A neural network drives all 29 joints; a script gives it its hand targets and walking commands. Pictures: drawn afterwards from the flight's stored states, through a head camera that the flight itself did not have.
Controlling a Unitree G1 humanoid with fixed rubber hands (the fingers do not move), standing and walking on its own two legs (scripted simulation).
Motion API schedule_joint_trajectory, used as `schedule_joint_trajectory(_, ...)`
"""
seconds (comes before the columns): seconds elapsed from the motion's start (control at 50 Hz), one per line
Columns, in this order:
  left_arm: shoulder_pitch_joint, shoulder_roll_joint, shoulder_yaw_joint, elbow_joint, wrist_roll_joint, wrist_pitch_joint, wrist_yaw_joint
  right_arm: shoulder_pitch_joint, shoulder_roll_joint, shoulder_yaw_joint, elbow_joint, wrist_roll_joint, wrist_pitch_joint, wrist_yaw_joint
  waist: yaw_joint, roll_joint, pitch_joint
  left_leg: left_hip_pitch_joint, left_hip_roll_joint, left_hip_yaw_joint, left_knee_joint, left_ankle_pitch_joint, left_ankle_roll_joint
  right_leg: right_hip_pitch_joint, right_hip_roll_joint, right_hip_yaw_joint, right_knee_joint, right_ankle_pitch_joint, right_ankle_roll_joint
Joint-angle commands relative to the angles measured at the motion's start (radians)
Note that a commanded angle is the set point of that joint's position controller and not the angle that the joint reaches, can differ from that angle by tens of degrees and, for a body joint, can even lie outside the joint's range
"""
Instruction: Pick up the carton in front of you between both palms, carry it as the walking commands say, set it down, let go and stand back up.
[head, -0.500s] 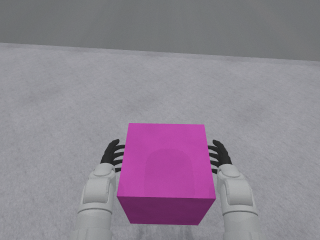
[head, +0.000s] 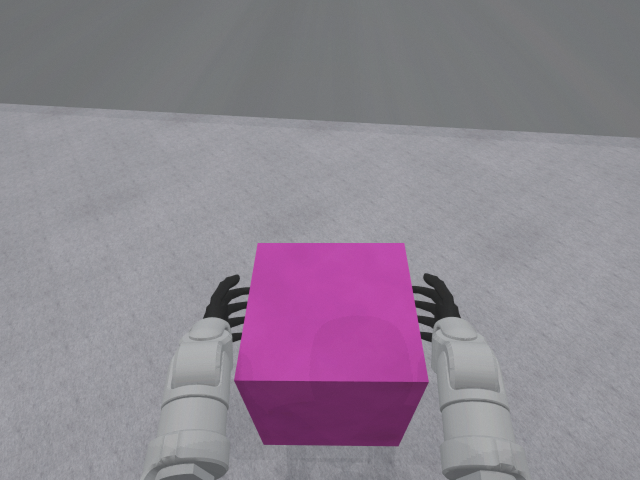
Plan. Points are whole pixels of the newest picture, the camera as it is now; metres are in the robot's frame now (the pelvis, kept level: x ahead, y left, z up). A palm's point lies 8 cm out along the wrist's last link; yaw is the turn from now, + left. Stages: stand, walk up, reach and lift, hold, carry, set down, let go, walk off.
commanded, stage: set down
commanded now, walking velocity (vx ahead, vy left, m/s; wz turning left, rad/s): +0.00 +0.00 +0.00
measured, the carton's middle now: (330, 348) +0.31 +0.00 -0.04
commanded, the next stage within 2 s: none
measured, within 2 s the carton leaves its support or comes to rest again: neither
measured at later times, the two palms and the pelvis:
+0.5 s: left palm (257, 344) +0.36 +0.13 -0.10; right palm (433, 355) +0.34 -0.17 -0.11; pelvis -0.02 +0.03 -0.04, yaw +0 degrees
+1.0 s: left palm (285, 355) +0.42 +0.10 -0.25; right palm (431, 369) +0.39 -0.20 -0.26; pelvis -0.05 +0.02 -0.17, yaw +2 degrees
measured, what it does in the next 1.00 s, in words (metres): lowers itself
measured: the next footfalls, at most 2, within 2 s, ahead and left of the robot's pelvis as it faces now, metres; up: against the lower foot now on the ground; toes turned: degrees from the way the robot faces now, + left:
none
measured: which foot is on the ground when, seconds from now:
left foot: down 0.00-1.00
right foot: down 0.00-1.00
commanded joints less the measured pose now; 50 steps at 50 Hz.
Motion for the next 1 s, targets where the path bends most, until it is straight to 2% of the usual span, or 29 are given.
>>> schedule_joint_trajectory(0.0,-0.530,-0.895,-0.463,0.035,-0.214,-0.038,-0.253,-0.500,0.941,0.502,0.048,0.248,-0.038,0.261,0.002,-0.078,-0.180,-0.346,-0.092,0.055,-0.105,-0.078,0.061,0.351,0.012,0.088,-0.038,-0.148,0.047)
schedule_joint_trajectory(0.08,-0.655,-0.878,-0.360,0.164,-0.150,-0.078,-0.254,-0.609,0.911,0.368,0.191,0.185,-0.070,0.261,-0.020,-0.066,-0.146,-0.399,-0.093,0.055,-0.063,-0.142,0.059,0.298,0.015,0.087,-0.011,-0.231,0.042)
schedule_joint_trajectory(0.16,-0.722,-0.805,-0.196,0.273,-0.046,-0.127,-0.208,-0.689,0.800,0.186,0.302,0.083,-0.118,0.234,-0.037,-0.055,-0.094,-0.478,-0.099,0.058,0.002,-0.164,0.051,0.224,0.027,0.076,0.047,-0.241,0.032)
schedule_joint_trajectory(0.22,-0.722,-0.725,-0.089,0.317,0.028,-0.175,-0.161,-0.687,0.681,0.071,0.344,0.004,-0.173,0.214,-0.050,-0.047,-0.089,-0.537,-0.109,0.061,0.052,-0.143,0.040,0.140,0.044,0.053,0.107,-0.178,0.026)
schedule_joint_trajectory(0.28,-0.682,-0.658,-0.030,0.342,0.069,-0.248,-0.125,-0.655,0.583,0.017,0.365,-0.041,-0.257,0.205,-0.052,-0.038,-0.132,-0.614,-0.121,0.067,0.107,-0.075,0.024,0.039,0.060,0.029,0.184,-0.033,0.022)
schedule_joint_trajectory(0.34,-0.677,-0.667,-0.064,0.337,0.049,-0.350,-0.104,-0.653,0.575,0.049,0.365,-0.036,-0.366,0.210,-0.055,-0.034,-0.256,-0.679,-0.138,0.079,0.174,0.005,0.009,-0.036,0.067,0.023,0.278,0.114,0.023)
schedule_joint_trajectory(0.44,-0.738,-0.775,-0.241,0.305,-0.050,-0.506,-0.078,-0.730,0.657,0.191,0.355,0.039,-0.524,0.235,-0.065,-0.034,-0.560,-0.785,-0.159,0.087,0.309,0.168,-0.027,-0.140,0.073,0.024,0.452,0.312,0.018)
schedule_joint_trajectory(0.54,-0.824,-0.848,-0.462,0.204,-0.150,-0.564,-0.053,-0.793,0.704,0.337,0.281,0.106,-0.582,0.260,-0.094,-0.046,-0.954,-0.895,-0.171,0.096,0.463,0.301,-0.057,-0.186,0.073,0.012,0.619,0.481,0.019)
schedule_joint_trajectory(0.62,-0.846,-0.866,-0.522,0.173,-0.180,-0.535,-0.049,-0.809,0.702,0.367,0.255,0.132,-0.555,0.276,-0.112,-0.037,-1.061,-0.966,-0.181,0.103,0.543,0.279,-0.066,-0.340,0.080,-0.008,0.686,0.411,0.031)
schedule_joint_trajectory(0.7,-0.896,-0.870,-0.481,0.208,-0.171,-0.480,-0.075,-0.844,0.704,0.337,0.298,0.122,-0.502,0.299,-0.120,-0.011,-0.997,-1.085,-0.188,0.120,0.598,0.124,-0.060,-0.536,0.086,-0.028,0.726,0.232,0.037)
schedule_joint_trajectory(0.78,-0.976,-0.851,-0.414,0.264,-0.161,-0.437,-0.101,-0.906,0.713,0.284,0.356,0.102,-0.452,0.308,-0.122,-0.009,-0.939,-1.240,-0.197,0.143,0.654,-0.018,-0.048,-0.641,0.086,-0.032,0.769,0.105,0.037)
schedule_joint_trajectory(0.98,-1.170,-0.783,-0.316,0.376,-0.167,-0.429,-0.104,-1.074,0.719,0.242,0.412,0.112,-0.422,0.269,-0.119,-0.061,-1.040,-1.541,-0.224,0.190,0.855,-0.118,-0.036,-0.731,0.084,-0.016,0.932,0.060,0.061)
